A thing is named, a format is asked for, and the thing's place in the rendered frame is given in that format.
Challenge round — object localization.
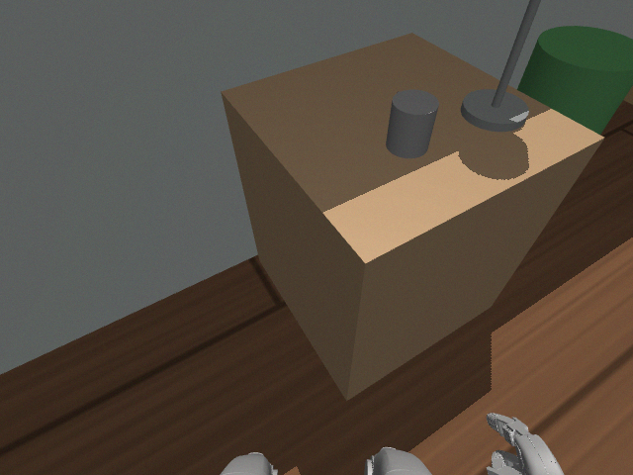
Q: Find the right robot hand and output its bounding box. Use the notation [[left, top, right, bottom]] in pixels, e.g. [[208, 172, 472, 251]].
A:
[[487, 413, 564, 475]]

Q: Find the desk lamp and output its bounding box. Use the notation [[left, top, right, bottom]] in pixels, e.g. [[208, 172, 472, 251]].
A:
[[461, 0, 541, 132]]

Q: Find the mug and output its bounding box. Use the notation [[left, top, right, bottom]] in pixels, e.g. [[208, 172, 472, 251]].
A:
[[386, 89, 439, 158]]

